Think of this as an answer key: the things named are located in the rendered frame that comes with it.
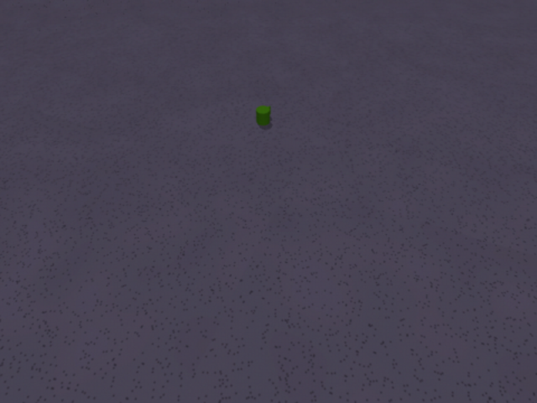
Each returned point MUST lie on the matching mug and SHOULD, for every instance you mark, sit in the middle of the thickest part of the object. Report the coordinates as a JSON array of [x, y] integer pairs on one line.
[[263, 115]]

